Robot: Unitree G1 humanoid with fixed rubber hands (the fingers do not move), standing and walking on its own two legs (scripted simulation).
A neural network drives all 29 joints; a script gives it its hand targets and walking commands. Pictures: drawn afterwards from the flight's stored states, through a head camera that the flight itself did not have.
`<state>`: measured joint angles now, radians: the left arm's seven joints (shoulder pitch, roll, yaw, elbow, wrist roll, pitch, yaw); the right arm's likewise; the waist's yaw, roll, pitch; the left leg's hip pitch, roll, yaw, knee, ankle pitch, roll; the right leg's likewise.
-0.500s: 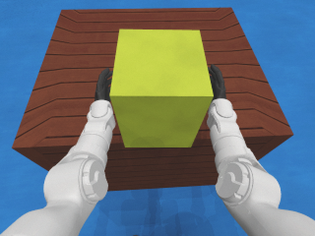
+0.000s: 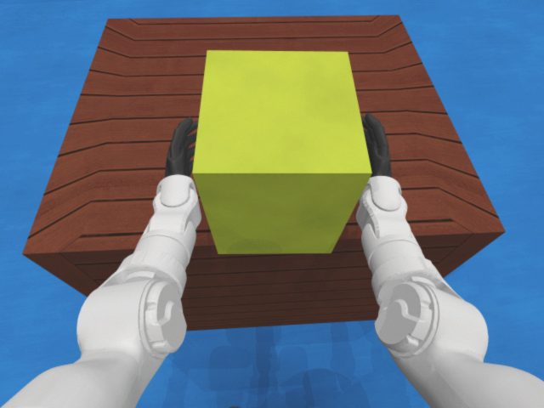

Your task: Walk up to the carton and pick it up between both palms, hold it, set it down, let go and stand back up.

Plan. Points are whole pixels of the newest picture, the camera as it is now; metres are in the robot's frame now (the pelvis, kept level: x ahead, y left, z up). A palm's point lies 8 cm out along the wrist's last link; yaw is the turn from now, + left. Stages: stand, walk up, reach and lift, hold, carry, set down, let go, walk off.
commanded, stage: reach and lift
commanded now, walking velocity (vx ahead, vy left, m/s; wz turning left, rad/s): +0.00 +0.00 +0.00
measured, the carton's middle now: (276, 163) +0.48 +0.01 +0.04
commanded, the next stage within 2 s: none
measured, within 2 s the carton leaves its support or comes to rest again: leaves its support in 0.36 s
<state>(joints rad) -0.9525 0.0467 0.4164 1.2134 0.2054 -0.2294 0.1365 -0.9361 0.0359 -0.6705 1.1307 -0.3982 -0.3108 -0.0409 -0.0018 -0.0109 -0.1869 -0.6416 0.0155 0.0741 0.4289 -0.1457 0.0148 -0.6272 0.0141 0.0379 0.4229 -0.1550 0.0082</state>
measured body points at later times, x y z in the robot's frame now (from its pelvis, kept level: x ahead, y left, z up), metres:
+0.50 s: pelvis -0.01 +0.00 +0.00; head +0.07 +0.01 +0.44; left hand +0.44 +0.15 +0.06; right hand +0.45 -0.15 +0.08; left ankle +0.01 +0.11 -0.73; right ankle +0.01 -0.12 -0.73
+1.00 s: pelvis -0.02 +0.00 +0.00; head +0.00 +0.01 +0.45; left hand +0.42 +0.14 +0.10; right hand +0.43 -0.15 +0.13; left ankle +0.01 +0.11 -0.73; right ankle +0.01 -0.12 -0.73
